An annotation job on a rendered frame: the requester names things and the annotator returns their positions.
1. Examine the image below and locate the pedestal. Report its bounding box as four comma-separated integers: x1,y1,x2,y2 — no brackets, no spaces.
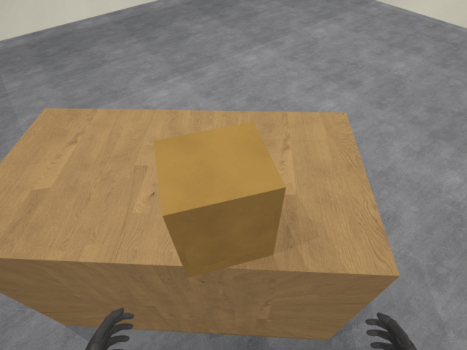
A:
0,108,400,341

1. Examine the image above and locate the robot left hand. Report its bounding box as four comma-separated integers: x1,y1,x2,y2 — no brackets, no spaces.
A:
85,308,134,350

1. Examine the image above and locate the robot right hand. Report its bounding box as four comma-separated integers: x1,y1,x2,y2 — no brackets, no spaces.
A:
366,312,417,350

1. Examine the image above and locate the carton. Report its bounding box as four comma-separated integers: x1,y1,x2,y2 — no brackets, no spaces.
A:
153,122,286,278

